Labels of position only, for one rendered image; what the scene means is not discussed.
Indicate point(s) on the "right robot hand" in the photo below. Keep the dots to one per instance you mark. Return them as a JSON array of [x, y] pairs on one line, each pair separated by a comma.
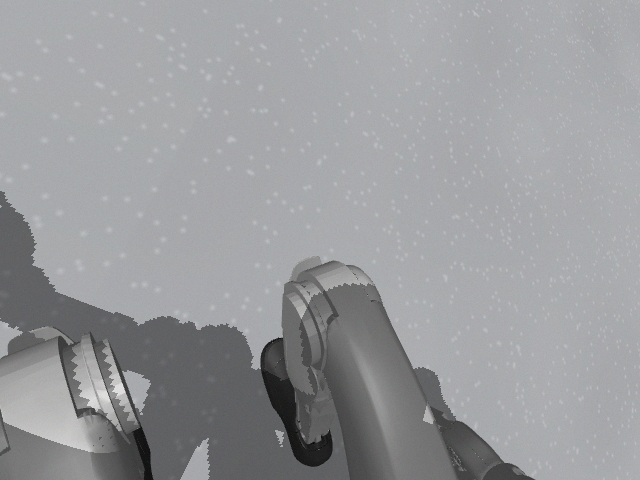
[[466, 448]]

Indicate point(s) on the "left robot foot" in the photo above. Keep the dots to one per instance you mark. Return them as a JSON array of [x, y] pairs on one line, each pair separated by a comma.
[[144, 452]]

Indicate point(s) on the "right robot arm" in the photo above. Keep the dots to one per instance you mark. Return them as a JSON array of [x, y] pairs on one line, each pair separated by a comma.
[[506, 471]]

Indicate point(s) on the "right robot foot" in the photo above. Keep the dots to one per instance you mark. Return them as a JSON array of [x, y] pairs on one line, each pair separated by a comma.
[[282, 397]]

